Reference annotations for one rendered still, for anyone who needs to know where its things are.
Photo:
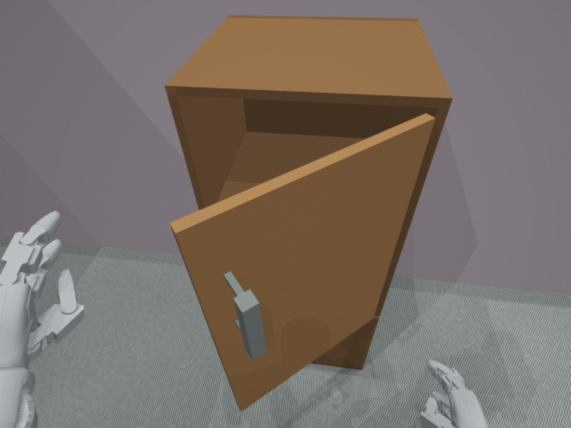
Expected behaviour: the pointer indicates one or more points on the left robot hand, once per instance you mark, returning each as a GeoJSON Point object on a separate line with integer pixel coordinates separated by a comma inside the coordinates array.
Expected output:
{"type": "Point", "coordinates": [26, 261]}

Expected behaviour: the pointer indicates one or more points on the cupboard door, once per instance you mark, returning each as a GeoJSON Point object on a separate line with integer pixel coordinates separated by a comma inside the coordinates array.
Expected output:
{"type": "Point", "coordinates": [313, 245]}

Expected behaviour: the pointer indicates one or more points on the handle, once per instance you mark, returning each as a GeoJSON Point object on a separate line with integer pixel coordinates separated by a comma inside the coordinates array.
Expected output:
{"type": "Point", "coordinates": [249, 318]}

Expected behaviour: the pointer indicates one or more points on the left robot forearm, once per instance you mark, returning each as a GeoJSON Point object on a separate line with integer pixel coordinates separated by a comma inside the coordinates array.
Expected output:
{"type": "Point", "coordinates": [17, 409]}

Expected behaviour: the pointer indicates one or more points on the right robot hand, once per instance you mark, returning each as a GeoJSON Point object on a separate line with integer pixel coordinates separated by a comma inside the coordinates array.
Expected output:
{"type": "Point", "coordinates": [462, 410]}

